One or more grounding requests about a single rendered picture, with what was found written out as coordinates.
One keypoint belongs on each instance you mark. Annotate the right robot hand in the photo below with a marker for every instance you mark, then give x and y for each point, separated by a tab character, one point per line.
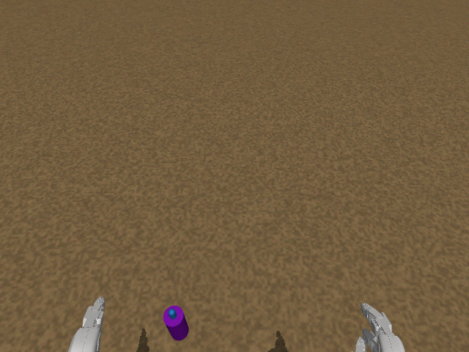
383	339

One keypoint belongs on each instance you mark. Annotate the left robot hand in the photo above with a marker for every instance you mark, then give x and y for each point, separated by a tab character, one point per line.
87	338

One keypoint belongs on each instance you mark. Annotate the bottle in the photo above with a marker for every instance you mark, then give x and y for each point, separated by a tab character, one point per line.
176	323

